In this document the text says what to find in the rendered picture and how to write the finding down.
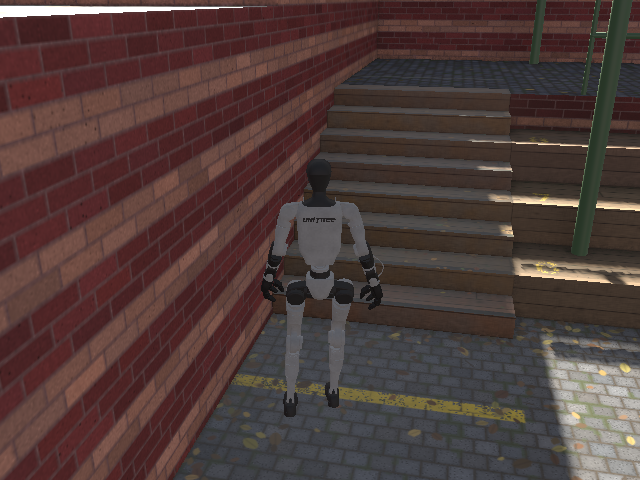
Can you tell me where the right robot hand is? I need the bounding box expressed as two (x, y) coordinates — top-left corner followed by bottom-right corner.
(360, 283), (383, 310)

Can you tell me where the left robot hand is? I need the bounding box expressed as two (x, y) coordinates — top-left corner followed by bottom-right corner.
(261, 278), (284, 302)

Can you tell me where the right robot foot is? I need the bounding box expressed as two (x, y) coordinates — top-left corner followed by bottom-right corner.
(325, 382), (339, 408)

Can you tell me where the left robot upper arm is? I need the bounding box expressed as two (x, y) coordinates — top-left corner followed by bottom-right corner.
(272, 202), (299, 257)

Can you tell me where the right robot forearm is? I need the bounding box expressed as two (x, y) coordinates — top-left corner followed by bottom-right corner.
(359, 241), (380, 287)

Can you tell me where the right robot upper arm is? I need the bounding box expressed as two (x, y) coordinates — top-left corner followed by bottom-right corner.
(340, 202), (369, 257)

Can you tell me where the robot torso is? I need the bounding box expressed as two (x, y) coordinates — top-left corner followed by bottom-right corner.
(296, 197), (343, 300)

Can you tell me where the left robot forearm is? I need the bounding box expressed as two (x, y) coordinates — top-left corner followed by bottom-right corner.
(263, 241), (282, 282)

